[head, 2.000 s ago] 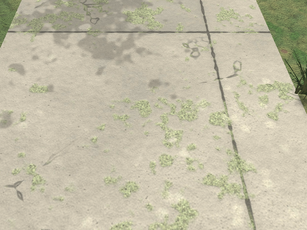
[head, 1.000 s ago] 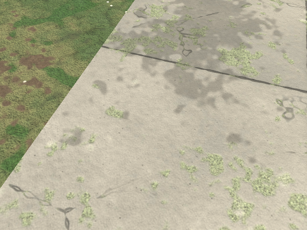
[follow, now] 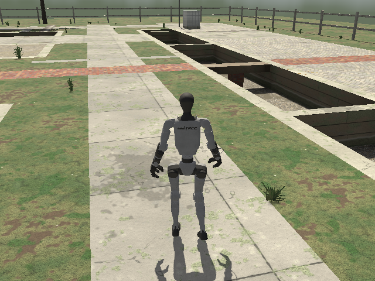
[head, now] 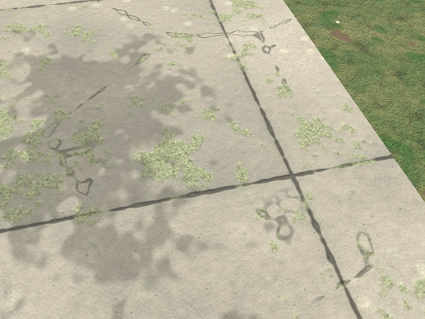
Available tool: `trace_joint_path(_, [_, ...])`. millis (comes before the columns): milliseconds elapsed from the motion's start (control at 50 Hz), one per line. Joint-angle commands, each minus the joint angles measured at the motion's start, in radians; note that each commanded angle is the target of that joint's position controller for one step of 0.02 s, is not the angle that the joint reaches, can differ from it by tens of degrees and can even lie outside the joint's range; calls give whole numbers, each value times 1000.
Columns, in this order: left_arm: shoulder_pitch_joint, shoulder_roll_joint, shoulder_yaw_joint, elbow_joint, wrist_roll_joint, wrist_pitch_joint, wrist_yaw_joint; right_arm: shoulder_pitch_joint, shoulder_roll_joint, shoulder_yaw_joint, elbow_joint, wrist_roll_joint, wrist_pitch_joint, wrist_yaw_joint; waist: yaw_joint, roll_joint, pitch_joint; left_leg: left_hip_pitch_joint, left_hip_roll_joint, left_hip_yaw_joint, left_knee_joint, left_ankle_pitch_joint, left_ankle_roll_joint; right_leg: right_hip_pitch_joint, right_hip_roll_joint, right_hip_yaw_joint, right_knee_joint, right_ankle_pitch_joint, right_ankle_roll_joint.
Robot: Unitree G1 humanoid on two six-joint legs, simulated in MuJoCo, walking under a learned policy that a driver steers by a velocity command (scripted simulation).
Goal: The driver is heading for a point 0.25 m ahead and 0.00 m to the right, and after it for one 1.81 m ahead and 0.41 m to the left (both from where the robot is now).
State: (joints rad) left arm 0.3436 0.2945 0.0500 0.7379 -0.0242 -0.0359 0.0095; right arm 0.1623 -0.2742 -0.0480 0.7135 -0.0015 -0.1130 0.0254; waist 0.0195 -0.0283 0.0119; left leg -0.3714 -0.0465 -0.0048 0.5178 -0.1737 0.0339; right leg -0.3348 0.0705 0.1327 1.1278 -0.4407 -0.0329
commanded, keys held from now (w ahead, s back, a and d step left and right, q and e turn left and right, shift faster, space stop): w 0.20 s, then w+q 0.30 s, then q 0.50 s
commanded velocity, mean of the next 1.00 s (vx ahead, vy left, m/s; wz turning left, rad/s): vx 0.35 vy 0.00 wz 0.29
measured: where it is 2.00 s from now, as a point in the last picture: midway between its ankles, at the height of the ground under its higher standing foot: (224, 318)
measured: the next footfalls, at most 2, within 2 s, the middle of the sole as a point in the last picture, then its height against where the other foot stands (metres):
right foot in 0.38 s outside the picture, level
left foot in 0.84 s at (184, 302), level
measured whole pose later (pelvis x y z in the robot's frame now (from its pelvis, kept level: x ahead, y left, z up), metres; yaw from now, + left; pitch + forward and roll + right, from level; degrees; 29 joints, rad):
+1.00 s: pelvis +0.44 +0.01 +0.00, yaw +21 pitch +2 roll -1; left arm 0.10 0.31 0.06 0.74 0.00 -0.01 0.02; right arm 0.16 -0.30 -0.07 0.62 0.00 0.01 0.01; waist -0.01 -0.01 0.08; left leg -0.44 -0.07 -0.04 0.50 -0.10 0.08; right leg -0.49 0.00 0.04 1.15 -0.48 0.05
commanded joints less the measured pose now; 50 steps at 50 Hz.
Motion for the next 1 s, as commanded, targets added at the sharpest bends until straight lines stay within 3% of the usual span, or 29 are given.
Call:
trace_joint_path(20, [-98,114,30,-118,17,-30,-4,96,-103,-25,-16,-9,5,-6,-53,105,5,306,289,-403,-293,-105,174,-383,-137,-7,36,111,9])
trace_joint_path(60, [-73,75,22,-108,13,-29,-10,96,-94,-21,-4,-4,2,-6,-33,139,-6,258,252,-318,-325,13,177,-325,-154,-41,-33,139,18])
trace_joint_path(120, [-142,40,6,-133,22,-31,-12,121,-140,-32,22,9,2,-11,-45,118,8,246,255,-235,-363,148,200,-342,-170,-72,-195,218,39])
trace_joint_path(160, [-203,25,-3,-144,22,-38,-17,136,-158,-35,37,13,8,-14,-65,107,11,246,238,-176,-371,189,187,-317,-166,-88,-331,331,44])
trace_joint_path(200, [-267,18,-7,-155,17,-44,-24,164,-170,-35,55,19,15,-16,-88,105,20,242,222,-128,-367,206,170,-269,-147,-107,-451,432,47])
trace_joint_path(280, [-374,34,-1,-193,7,-59,-41,246,-178,-35,96,30,36,-19,-111,103,46,280,251,-169,-323,211,157,-210,-108,-105,-577,464,41])
trace_joint_path(340, [-328,75,17,-187,8,-72,-46,241,-206,-45,104,31,52,-29,-55,119,23,321,276,-209,-237,278,127,-93,-89,-101,-648,391,9])
trace_joint_path(360, [-238,103,33,-161,12,-73,-40,228,-203,-42,102,31,55,-31,0,111,-28,299,243,-183,-140,386,104,53,-74,-118,-685,388,-15])
trace_joint_path(380, [-99,150,55,-131,23,-73,-30,222,-171,-30,92,21,52,-30,68,95,-133,207,187,-146,45,377,71,285,-125,-85,-662,403,-51])
trace_joint_path(400, [83,232,75,-112,37,-65,-15,219,-89,-2,54,-13,47,-31,129,-61,-310,4,97,-85,377,43,26,579,-349,139,-621,429,-110])
trace_joint_path(420, [90,254,76,-95,41,-53,-24,359,-31,14,45,24,31,-29,58,-329,-418,-286,6,-89,638,-429,-9,754,-516,543,-752,189,-243])
trace_joint_path(440, [56,152,53,-100,29,-51,-25,293,-144,-15,62,46,31,-31,84,-180,-290,-377,64,-140,737,-385,-14,655,-472,509,-805,58,-212])
trace_joint_path(460, [3,110,39,-97,21,-52,-23,208,-170,-27,42,50,32,-30,79,-125,-160,-407,98,-120,738,-289,-12,534,-436,350,-823,94,-178])
trace_joint_path(480, [-57,88,31,-94,26,-55,-26,176,-153,-27,41,41,38,-33,47,-62,-102,-367,132,-105,713,-214,-20,417,-392,251,-853,192,-161])
trace_joint_path(500, [-99,64,26,-88,30,-59,-29,160,-138,-30,37,30,46,-32,21,-65,-52,-340,154,-104,672,-164,-27,331,-358,170,-887,266,-157])
trace_joint_path(520, [-135,58,25,-84,40,-65,-29,174,-118,-31,40,31,58,-31,-9,-81,-25,-283,167,-104,654,-135,-36,258,-339,95,-913,390,-152])
trace_joint_path(580, [-190,77,37,-64,40,-81,-21,173,-77,-30,19,22,90,-34,-55,-62,2,-246,157,-77,587,-109,-71,172,-335,-72,-917,801,-166])
trace_joint_path(620, [-202,102,47,-51,37,-74,-8,134,-58,-23,-9,13,94,-28,-54,-57,4,-234,157,-52,454,-7,-81,162,-321,-159,-921,846,-163])
trace_joint_path(680, [-193,129,54,-35,31,-53,12,53,-47,-16,-43,11,92,-1,-20,-47,-16,-149,134,-4,250,172,-66,171,-297,-251,-906,831,-144])
trace_joint_path(780, [-188,173,72,-12,-10,-21,20,6,-109,-44,-105,4,106,31,-29,-49,-35,-104,102,24,120,76,-3,280,-351,-265,-761,839,-107])
trace_joint_path(820, [-199,166,73,-15,-22,-9,24,118,-154,-73,-89,1,107,26,-92,-19,-88,63,35,67,9,107,47,260,-302,-303,-534,880,-59])
trace_joint_path(840, [-135,141,64,-9,0,-9,20,190,-229,-100,-78,0,106,5,-111,102,-143,241,61,-18,-48,454,93,157,-221,-329,-312,699,7])
trace_joint_path(860, [-54,47,32,-37,66,-10,9,174,-328,-112,-105,-5,111,-19,-26,372,-209,502,317,-374,21,949,254,-182,-72,-323,45,-174,91])
trace_joint_path(880, [-32,85,25,-36,50,-12,-3,162,-300,-95,-149,-19,101,-10,-53,290,-419,588,436,-662,-71,714,407,-278,-4,-84,241,-303,101])
trace_joint_path(900, [-120,144,40,-41,13,-5,-7,118,-244,-84,-164,-10,95,-1,-86,149,-359,524,386,-574,-120,538,365,-325,-47,-31,255,-211,83])
trace_joint_path(920, [-170,135,38,-56,11,2,0,72,-210,-75,-158,8,93,-3,-64,96,-255,426,335,-491,-137,387,303,-350,-77,-38,196,-125,73])
trace_joint_path(940, [-189,128,38,-48,25,12,12,36,-181,-66,-159,20,99,-10,-46,51,-186,324,297,-441,-158,291,257,-338,-106,-36,123,-71,75])
trace_joint_path(960, [-193,135,42,-52,30,22,20,3,-173,-62,-164,16,107,-18,-20,73,-151,224,267,-408,-181,242,236,-281,-115,-33,54,-32,75])
trace_joint_path(1000, [-172,117,39,-44,32,32,22,-23,-181,-65,-178,-7,116,-28,3,118,-141,135,222,-370,-200,246,218,-195,-88,-54,-45,11,84])
Velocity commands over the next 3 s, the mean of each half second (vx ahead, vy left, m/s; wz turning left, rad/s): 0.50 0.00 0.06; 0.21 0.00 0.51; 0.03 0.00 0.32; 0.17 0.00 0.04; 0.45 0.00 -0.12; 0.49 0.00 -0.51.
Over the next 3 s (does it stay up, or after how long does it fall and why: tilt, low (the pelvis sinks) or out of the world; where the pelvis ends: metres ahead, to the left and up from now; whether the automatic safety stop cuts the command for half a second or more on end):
stays up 1.00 0.24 0.00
